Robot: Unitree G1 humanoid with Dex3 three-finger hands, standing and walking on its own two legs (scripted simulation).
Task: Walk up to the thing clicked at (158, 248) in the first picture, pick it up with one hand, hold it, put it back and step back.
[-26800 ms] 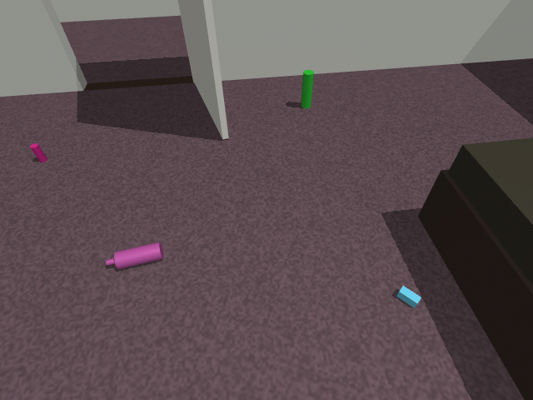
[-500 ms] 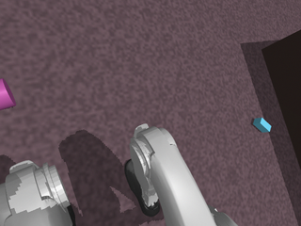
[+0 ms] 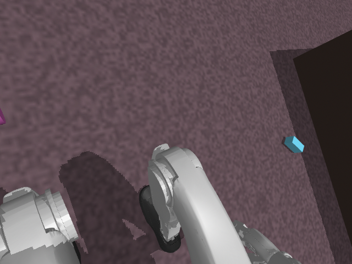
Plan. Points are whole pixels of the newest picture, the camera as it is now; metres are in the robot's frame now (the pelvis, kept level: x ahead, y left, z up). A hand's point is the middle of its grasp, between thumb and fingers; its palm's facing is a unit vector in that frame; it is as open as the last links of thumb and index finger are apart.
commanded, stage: rest palm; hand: left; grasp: from above
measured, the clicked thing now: out of the picture +0.46 +0.35 -0.27
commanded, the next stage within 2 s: close in 0.42 s
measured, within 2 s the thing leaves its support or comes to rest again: neither
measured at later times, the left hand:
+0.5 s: hand out of the picture +0.45 +0.32 -0.25, palm faces -0.44 -0.15 -0.88, open 14.1 cm
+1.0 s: hand out of the picture +0.45 +0.32 -0.25, palm faces -0.44 -0.16 -0.89, open 12.9 cm
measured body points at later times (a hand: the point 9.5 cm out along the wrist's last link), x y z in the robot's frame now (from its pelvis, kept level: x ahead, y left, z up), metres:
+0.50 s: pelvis +0.00 +0.00 +0.00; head +0.28 +0.13 +0.32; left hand +0.47 +0.32 -0.20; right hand +0.05 -0.24 -0.06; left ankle +0.06 +0.13 -0.27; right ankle +0.11 -0.12 -0.27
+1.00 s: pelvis +0.00 +0.00 +0.00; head +0.28 +0.13 +0.33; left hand +0.47 +0.32 -0.20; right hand +0.06 -0.25 -0.06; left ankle +0.06 +0.13 -0.27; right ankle +0.11 -0.12 -0.27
